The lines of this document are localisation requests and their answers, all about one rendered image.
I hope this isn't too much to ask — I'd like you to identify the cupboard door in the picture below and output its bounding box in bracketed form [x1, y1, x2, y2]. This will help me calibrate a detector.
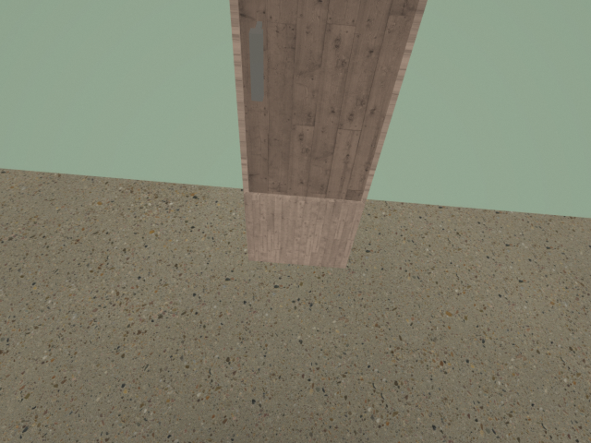
[238, 0, 419, 201]

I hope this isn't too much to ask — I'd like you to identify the handle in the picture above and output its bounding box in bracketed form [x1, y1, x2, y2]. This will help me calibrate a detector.
[249, 21, 264, 102]

